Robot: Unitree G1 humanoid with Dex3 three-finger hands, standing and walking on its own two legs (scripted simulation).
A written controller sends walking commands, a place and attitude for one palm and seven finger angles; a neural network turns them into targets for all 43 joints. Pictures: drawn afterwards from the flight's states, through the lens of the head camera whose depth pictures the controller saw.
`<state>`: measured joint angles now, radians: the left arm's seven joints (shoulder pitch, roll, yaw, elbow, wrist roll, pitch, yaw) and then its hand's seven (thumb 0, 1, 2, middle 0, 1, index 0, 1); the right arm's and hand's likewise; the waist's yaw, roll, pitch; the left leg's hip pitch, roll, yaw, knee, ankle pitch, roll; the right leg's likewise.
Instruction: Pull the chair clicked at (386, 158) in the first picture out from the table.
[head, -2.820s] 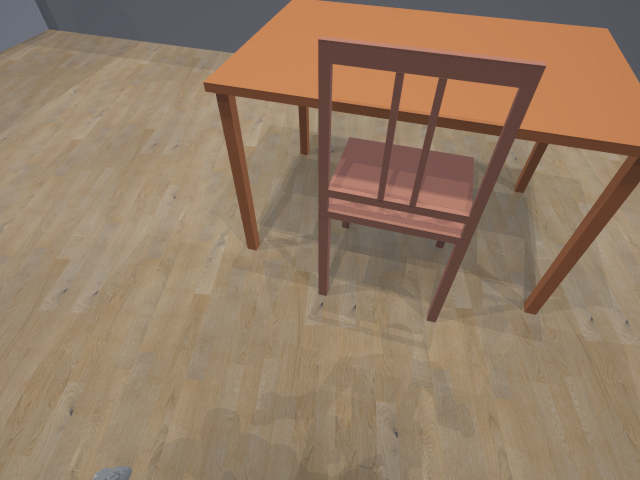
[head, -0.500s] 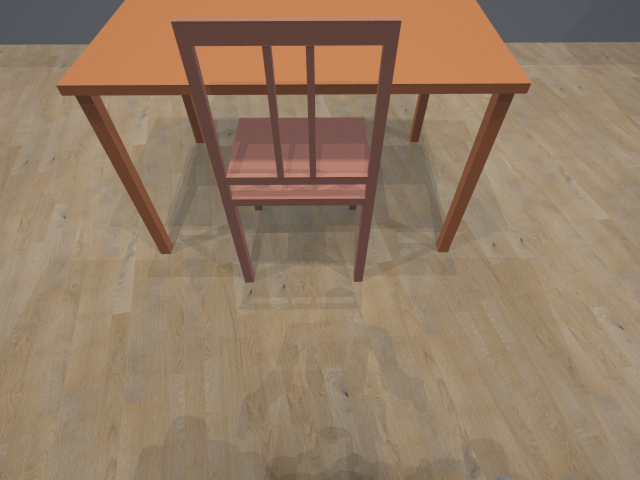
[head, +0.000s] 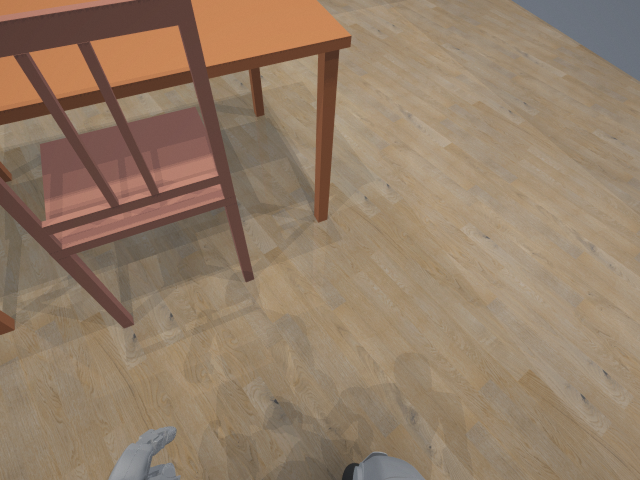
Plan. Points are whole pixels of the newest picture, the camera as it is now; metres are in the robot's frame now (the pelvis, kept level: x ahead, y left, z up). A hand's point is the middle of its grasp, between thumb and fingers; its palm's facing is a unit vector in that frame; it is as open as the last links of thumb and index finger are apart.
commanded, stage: turn to face it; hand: left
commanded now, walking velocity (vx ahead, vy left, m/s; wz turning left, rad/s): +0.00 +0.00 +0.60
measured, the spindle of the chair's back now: (76, 142) +0.67 +0.47 -0.04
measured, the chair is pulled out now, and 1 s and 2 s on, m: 0.00 0.00 0.00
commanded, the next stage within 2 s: take the last steps up to it in 0.84 s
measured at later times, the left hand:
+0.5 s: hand out of the picture +0.08 +0.23 -0.16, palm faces +0.24 -0.95 -0.18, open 7.3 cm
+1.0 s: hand out of the picture +0.01 +0.15 -0.12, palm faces +0.45 -0.86 -0.26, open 7.3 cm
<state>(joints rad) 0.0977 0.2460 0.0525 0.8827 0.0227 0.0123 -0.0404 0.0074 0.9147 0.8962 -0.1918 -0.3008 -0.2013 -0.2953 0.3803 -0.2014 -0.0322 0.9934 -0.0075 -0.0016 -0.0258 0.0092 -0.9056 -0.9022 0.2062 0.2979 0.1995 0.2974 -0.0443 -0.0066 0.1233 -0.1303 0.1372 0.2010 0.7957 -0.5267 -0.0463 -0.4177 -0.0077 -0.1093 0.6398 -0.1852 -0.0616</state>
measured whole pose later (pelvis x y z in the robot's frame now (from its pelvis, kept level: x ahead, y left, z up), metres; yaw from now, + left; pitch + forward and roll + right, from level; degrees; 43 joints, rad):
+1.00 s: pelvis +0.04 -0.04 +0.03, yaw +24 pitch -1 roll +2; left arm 0.26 0.15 0.03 0.96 0.02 0.00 0.02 0.01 0.91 0.90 -0.20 -0.30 -0.21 -0.30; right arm 0.20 -0.25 -0.08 0.98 -0.03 0.06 0.01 0.01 -0.91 -0.90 0.20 0.30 0.20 0.30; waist 0.00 0.04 0.02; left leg -0.49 0.00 -0.03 1.11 -0.36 -0.04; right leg -0.20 -0.05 -0.12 0.47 -0.25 -0.04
